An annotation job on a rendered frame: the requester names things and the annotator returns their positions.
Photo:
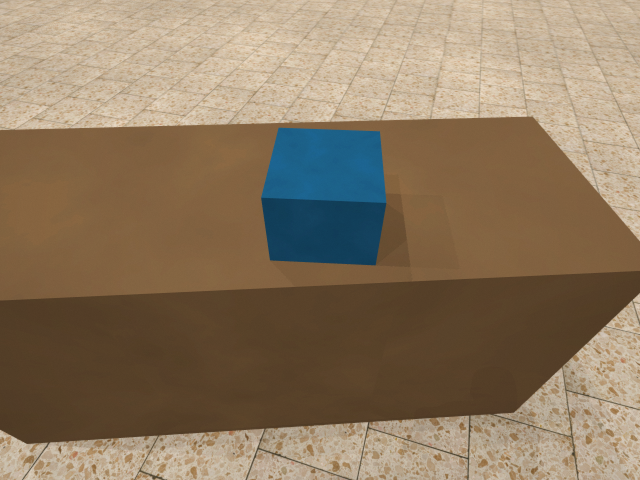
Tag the pedestal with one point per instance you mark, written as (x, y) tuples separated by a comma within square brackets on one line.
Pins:
[(138, 298)]

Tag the carton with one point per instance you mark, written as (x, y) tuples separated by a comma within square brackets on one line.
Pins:
[(324, 196)]

